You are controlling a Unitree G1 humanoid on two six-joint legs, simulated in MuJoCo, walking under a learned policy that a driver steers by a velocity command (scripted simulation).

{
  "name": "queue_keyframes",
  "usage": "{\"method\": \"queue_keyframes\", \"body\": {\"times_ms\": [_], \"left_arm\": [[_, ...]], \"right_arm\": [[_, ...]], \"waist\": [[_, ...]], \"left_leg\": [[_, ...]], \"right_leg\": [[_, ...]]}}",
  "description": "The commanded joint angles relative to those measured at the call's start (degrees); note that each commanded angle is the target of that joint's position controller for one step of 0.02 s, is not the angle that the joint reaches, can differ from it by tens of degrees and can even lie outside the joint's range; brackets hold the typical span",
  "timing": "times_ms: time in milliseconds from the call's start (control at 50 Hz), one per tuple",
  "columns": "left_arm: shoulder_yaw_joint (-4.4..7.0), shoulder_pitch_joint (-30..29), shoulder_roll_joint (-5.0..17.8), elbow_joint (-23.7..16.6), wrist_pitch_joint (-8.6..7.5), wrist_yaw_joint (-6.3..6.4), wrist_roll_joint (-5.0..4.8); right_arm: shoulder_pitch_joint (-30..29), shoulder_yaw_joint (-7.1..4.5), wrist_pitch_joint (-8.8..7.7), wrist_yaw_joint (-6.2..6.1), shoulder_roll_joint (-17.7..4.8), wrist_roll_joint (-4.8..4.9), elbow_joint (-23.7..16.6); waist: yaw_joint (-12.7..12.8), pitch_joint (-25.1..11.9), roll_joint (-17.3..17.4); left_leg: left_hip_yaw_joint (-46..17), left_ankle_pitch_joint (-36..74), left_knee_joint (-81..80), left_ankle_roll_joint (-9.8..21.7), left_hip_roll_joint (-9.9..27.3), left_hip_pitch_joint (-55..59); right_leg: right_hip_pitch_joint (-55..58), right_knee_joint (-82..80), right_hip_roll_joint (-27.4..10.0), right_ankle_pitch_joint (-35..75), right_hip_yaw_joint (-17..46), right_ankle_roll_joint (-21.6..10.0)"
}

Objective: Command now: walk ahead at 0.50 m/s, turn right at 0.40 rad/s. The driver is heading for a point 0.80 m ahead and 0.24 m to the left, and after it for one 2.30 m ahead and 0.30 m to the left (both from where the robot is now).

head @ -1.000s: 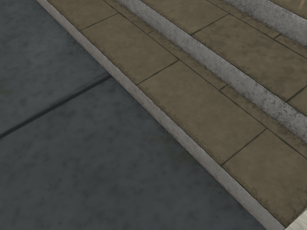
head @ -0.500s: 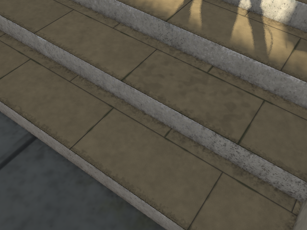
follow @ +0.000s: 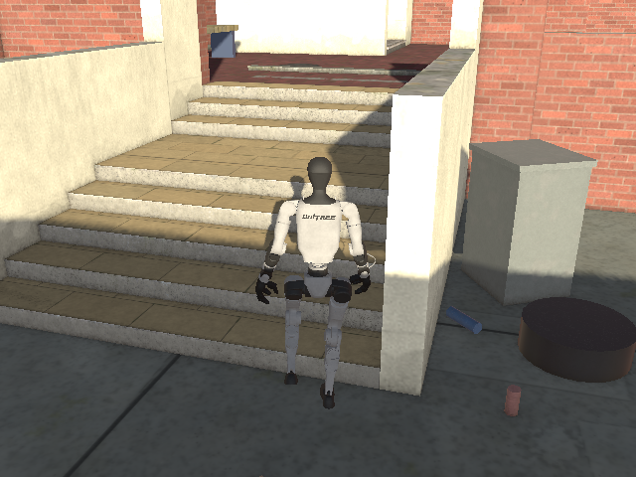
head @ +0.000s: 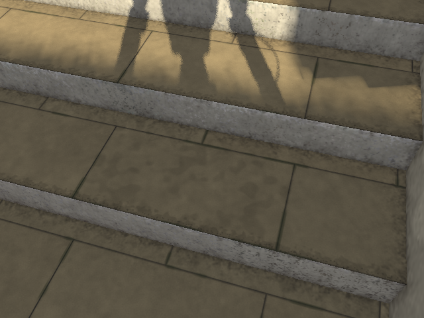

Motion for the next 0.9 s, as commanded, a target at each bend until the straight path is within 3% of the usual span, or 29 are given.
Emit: {"method": "queue_keyframes", "body": {"times_ms": [20, 80, 160, 220, 260, 280, 340, 360, 380, 400, 420, 440, 460, 480, 520, 580, 600, 620, 640, 660, 680, 720, 740, 780, 820, 840, 860, 880, 900], "left_arm": [[0.94, 3.9, 5.4, -0.6, -2.08, 0.32, -0.31], [0.54, 11.0, 4.5, 3.2, -2.82, 0.47, -0.23], [0.04, 15.2, 4.3, 6.9, -3.89, 0.98, 0.37], [-0.48, 17.8, 3.8, 10.8, -3.6, 1.93, 0.13], [-0.79, 12.7, 4.8, 9.8, -2.92, 2.18, -1.5], [-1.35, 9.7, 3.7, 8.4, -3.3, 1.83, -2.62], [0.45, 12.2, 10.8, 8.6, -4.4, -0.26, -1.73], [1.32, 9.0, 12.9, 7.9, -4.52, -1.46, -1.86], [1.35, 9.6, 10.2, 6.2, -5.35, -2.81, -3.22], [0.65, 9.0, 3.7, 3.2, -5.82, -3.92, -1.78], [1.19, 11.4, 2.0, 3.8, -5.81, -4.1, 1.69], [0.02, 3.8, -0.9, 2.8, -5.05, -7.97, 0.03], [-0.3, 3.0, 0.0, 0.6, -4.87, -7.42, -0.11], [-1.59, 4.4, -0.7, -0.1, -4.59, -6.46, 1.45], [-3.4, 4.6, -0.9, -0.9, -3.12, -5.28, 0.82], [-3.58, 0.1, -0.5, -2.4, -2.99, -5.89, -0.22], [-3.22, -2.7, 0.3, -2.7, -3.81, -6.23, -0.45], [-3.36, -4.8, 0.0, -2.0, -3.59, -7.03, -0.64], [-3.37, -6.9, 0.2, -2.7, -3.74, -6.5, -0.2], [-4.07, -10.9, -6.8, -4.9, -2.31, -1.41, -0.2], [-4.59, -14.8, -6.1, -6.3, -1.92, 0.41, 0.18], [-4.8, -19.6, -5.8, -8.3, -1.45, 0.78, 1.06], [-4.72, -19.4, -2.3, -10.0, -0.39, -1.97, -1.33], [-3.84, -15.9, -0.6, -7.2, -0.58, -2.61, 0.51], [-3.86, -17.6, -0.2, -7.2, -0.48, -2.8, 1.17], [-5.78, -26.1, -6.4, -10.3, -0.66, -1.37, 0.52], [-6.67, -32.7, -6.1, -13.1, -0.41, -1.44, 0.09], [-7.15, -34.5, -7.9, -14.9, -0.11, -1.77, -0.55], [-7.28, -33.8, -7.9, -15.8, 1.08, -5.04, -0.54]], "right_arm": [[2.3, 0.13, 0.99, 0.57, -1.6, -0.69, -3.5], [-5.2, 0.88, 1.75, 0.06, 0.5, -0.35, -6.6], [-19.4, 1.9, 1.81, -1.02, 2.1, -0.77, -14.6], [-25.7, 3.64, 2.14, -0.81, 4.1, -1.26, -20.0], [-23.9, 4.69, 2.77, 0.25, 5.4, -0.82, -20.7], [-20.0, 4.94, 3.24, 0.54, 6.1, 0.44, -18.5], [-5.0, 1.77, 4.23, -1.04, 1.1, 1.77, -13.3], [5.0, 0.39, 3.44, -1.12, -1.3, 2.1, -11.2], [10.2, -1.43, 2.35, -1.43, -5.5, 1.02, -8.0], [15.7, -4.24, 2.2, -1.76, -14.8, 0.9, -4.1], [9.6, -4.12, 2.54, -1.85, -12.6, 2.37, -3.6], [17.9, -1.45, 0.41, 1.07, -9.4, -0.23, 1.5], [10.2, -1.68, -0.42, 3.09, -8.1, 0.53, 5.4], [3.8, -0.36, -1.08, 3.91, -2.1, 0.68, 6.4], [-4.0, 2.01, -1.89, 3.55, 5.3, -1.34, 8.7], [-5.0, 1.16, -3.65, 2.17, 2.1, -1.5, 10.1], [-3.2, 0.45, -4.69, 1.66, -0.6, -2.18, 10.4], [7.8, -0.24, -4.66, 1.14, -3.4, -2.56, 14.1], [11.4, -0.43, -4.57, 0.89, -3.4, -2.49, 15.1], [11.9, -1.34, -5.02, 0.55, -4.4, 3.68, 15.9], [14.2, -1.16, -5.08, -0.03, -4.4, 3.72, 16.5], [19.6, -1.01, -4.34, -1.15, -2.8, 2.75, 17.8], [25.1, 0.84, -3.99, 2.55, -2.1, -4.85, 20.1], [25.7, 0.53, -3.55, 4.48, -3.5, -6.91, 21.0], [24.2, 1.61, -3.55, 5.12, -1.7, -6.52, 21.3], [18.1, -0.79, -2.72, 0.27, -4.4, 4.3, 16.3], [18.4, 0.72, -2.49, -1.78, -1.2, 4.86, 17.1], [20.7, 0.83, -2.37, -3.25, -0.9, 4.26, 18.2], [19.9, 2.92, -3.0, 4.01, -0.8, -4.88, 19.8]], "waist": [[-0.6, -2.1, -1.4], [2.2, -0.9, -6.1], [3.9, 3.8, -5.3], [4.0, 3.9, -4.3], [2.6, -0.1, -1.3], [1.3, -2.8, 0.2], [-4.5, -13.9, -9.0], [-11.1, -19.8, -12.6], [-11.6, -23.8, -6.2], [-11.9, -25.2, 16.0], [-7.1, -24.4, 9.1], [-9.9, 0.2, 4.4], [-2.8, -0.5, 2.4], [0.3, -6.5, -4.6], [6.5, -8.2, -5.0], [7.9, -5.8, -0.6], [6.5, -5.8, -0.2], [2.1, -6.1, 6.0], [0.5, -4.9, 3.4], [2.1, -0.6, -3.7], [0.2, 0.9, -2.8], [-2.1, -0.9, 0.9], [-3.0, -8.4, 12.0], [-1.7, -1.8, 4.2], [-0.3, -0.9, 0.9], [-0.9, 1.9, -5.1], [-3.0, 5.9, -5.0], [-3.2, 5.8, -1.6], [2.4, -5.5, 12.1]], "left_leg": [[1.7, 0.3, 6.1, -0.7, 1.1, -12.6], [3.1, -3.7, 18.6, 0.5, 0.8, -28.0], [-0.5, -13.0, 26.6, 4.2, 2.5, -51.4], [2.4, -10.9, 13.9, 5.9, 3.6, -46.4], [6.7, 0.3, -4.9, 7.1, 3.2, -19.6], [10.2, 0.5, -14.0, 7.8, 1.1, -5.9], [12.7, -8.0, -20.6, 9.4, -8.1, 9.9], [5.6, -4.4, -28.5, 11.6, -7.6, 20.6], [-9.0, -11.4, -37.3, 14.0, -0.3, 32.2], [-42.9, -10.1, -61.4, 19.1, 14.9, 38.6], [-59.1, -13.4, -68.5, 17.9, 16.2, 34.9], [-51.9, -19.6, -67.1, 17.8, 10.2, 23.2], [-41.3, -5.1, -64.1, 18.3, 11.3, 22.0], [-34.8, 3.3, -61.6, 19.5, 12.0, 21.0], [-22.9, 10.7, -63.1, 15.7, 9.8, 13.4], [-5.1, 10.7, -69.1, 9.4, 2.5, 4.3], [-1.7, 13.7, -69.3, 7.5, 0.2, 3.1], [-2.7, 19.3, -68.3, 9.8, 0.8, 11.9], [-4.8, 20.7, -67.5, 9.6, 3.1, 19.3], [-4.0, 25.1, -70.6, 8.1, 4.1, 19.4], [-4.9, 26.5, -72.0, 7.8, 3.3, 21.6], [-6.2, 26.8, -72.4, 8.0, 3.4, 30.0], [-13.2, 26.2, -67.5, 12.3, 9.2, 43.2], [-13.3, 27.5, -64.9, 14.8, 11.4, 52.6], [-9.7, 25.8, -66.8, 15.1, 11.0, 51.0], [-3.0, 22.5, -78.3, 9.9, 7.6, 34.3], [-3.9, 28.0, -84.1, 10.8, 4.2, 22.4], [-4.0, 37.7, -86.6, 11.6, 5.5, 22.7], [-1.7, 62.1, -80.1, 13.7, 7.8, 20.1]], "right_leg": [[6.1, -12.0, -17.2, 29.8, 16.4, -11.6], [12.1, -13.0, -17.9, 20.1, 18.7, -12.0], [20.0, -16.5, -21.9, 6.1, 21.2, -10.7], [17.8, -23.1, -19.2, 7.8, 16.5, -8.0], [8.2, -33.4, -18.8, 19.3, 10.4, -7.3], [4.9, -31.9, -15.5, 31.9, 5.2, -6.0], [17.6, -8.3, -19.3, 86.0, 3.8, -3.7], [17.9, 4.9, -20.0, 90.3, 3.4, -1.7], [4.9, 21.3, -15.4, 72.6, 2.6, 0.5], [-11.5, 46.3, -0.4, 4.4, 4.7, 3.9], [-17.5, 65.0, 0.3, 1.2, 17.0, 3.3], [-37.1, 81.5, 4.7, 13.8, 28.4, 1.2], [-42.4, 85.2, 3.3, 14.6, 24.4, -0.2], [-43.6, 88.1, 1.6, 13.1, 22.6, -1.0], [-44.8, 85.1, -4.4, 17.4, 18.9, -2.5], [-37.2, 70.7, -8.2, 17.9, 9.9, -1.7], [-34.7, 66.2, -7.8, 19.6, 8.1, -0.6], [-42.7, 79.8, -5.5, 13.0, 4.1, 1.1], [-50.6, 81.6, -4.4, 11.1, 7.6, 0.8], [-49.1, 72.6, -6.7, 5.9, 3.0, 1.8], [-51.3, 69.0, -8.0, 3.6, -2.1, 2.8], [-54.4, 67.9, -8.9, 2.8, -4.4, 3.1], [-66.1, 71.3, -7.0, 9.8, 8.3, 3.3], [-82.6, 80.7, -2.6, 10.0, 12.8, 2.5], [-83.1, 79.7, -3.7, 10.4, 10.6, 0.7], [-64.2, 70.7, -6.3, -4.3, -8.2, 3.5], [-51.8, 63.1, -7.4, -6.6, -12.3, 4.0], [-43.1, 54.3, -8.8, -5.5, -12.1, 3.4], [-30.8, 51.4, -6.9, 5.4, -9.0, 0.9]]}}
